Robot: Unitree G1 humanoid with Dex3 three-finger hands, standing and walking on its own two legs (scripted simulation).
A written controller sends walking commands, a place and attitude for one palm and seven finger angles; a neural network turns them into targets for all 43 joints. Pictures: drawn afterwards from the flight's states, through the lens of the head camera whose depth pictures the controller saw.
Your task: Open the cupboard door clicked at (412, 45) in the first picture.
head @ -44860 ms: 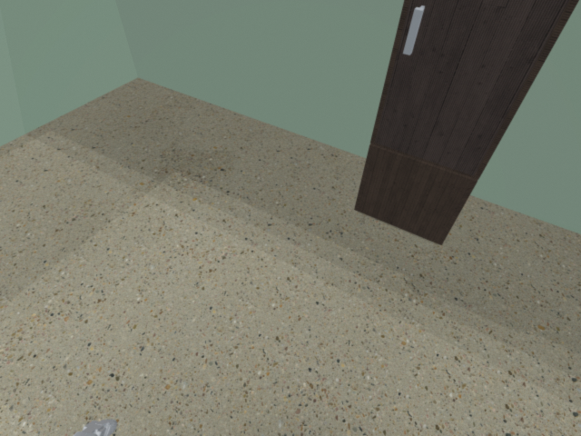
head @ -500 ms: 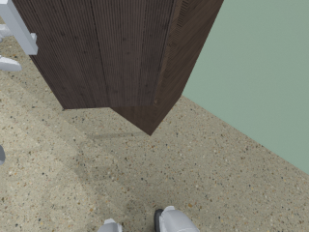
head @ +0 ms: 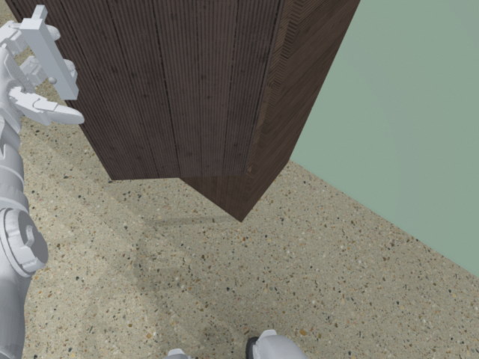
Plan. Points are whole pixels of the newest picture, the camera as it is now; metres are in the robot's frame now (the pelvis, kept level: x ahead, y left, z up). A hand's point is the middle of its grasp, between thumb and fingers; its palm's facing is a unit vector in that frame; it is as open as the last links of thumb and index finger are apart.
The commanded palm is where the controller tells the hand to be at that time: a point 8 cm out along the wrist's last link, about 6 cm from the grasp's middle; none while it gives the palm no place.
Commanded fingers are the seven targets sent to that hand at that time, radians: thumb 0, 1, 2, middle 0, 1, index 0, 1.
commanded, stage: slide the fingers in behind the handle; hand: left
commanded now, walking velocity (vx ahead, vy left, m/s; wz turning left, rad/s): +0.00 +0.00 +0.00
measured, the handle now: (56, 55) +0.58 +0.23 +0.13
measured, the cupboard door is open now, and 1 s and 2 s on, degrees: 42 41 68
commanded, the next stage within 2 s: close the thumb around the handle in 0.42 s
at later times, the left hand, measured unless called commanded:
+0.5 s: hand (53, 76) +0.53 +0.23 +0.13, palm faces -0.03 -1.00 -0.02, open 13.8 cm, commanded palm +0.51 +0.27 +0.13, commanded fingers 0.00 -0.50 0.30 -0.30 -1.20 -0.30 -1.20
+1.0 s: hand (49, 80) +0.52 +0.23 +0.13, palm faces -0.02 -1.00 +0.00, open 7.9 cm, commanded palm +0.51 +0.28 +0.13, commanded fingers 0.00 0.90 0.90 -0.40 -1.35 -0.40 -1.35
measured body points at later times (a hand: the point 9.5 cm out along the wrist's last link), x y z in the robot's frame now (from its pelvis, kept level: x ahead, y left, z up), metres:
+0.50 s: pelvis +0.00 -0.01 +0.00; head +0.13 +0.01 +0.43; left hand +0.53 +0.28 +0.13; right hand -0.04 -0.28 -0.10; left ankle -0.03 +0.10 -0.70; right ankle +0.02 -0.14 -0.70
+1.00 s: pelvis +0.00 +0.00 +0.00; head +0.12 +0.02 +0.43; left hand +0.52 +0.29 +0.13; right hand -0.02 -0.26 -0.10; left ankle -0.03 +0.10 -0.70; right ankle +0.02 -0.14 -0.70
